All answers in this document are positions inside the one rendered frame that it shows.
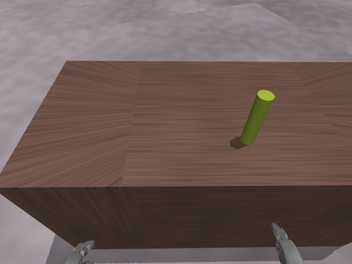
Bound left robot hand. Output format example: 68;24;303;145
63;240;95;264

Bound right robot hand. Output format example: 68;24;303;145
271;223;304;264

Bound can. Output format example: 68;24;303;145
240;90;275;145

